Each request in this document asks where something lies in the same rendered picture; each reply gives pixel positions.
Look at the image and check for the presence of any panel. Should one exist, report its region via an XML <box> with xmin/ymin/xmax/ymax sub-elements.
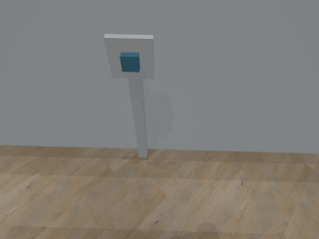
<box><xmin>104</xmin><ymin>34</ymin><xmax>155</xmax><ymax>158</ymax></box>

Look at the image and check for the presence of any button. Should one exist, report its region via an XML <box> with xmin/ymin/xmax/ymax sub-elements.
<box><xmin>120</xmin><ymin>52</ymin><xmax>141</xmax><ymax>73</ymax></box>

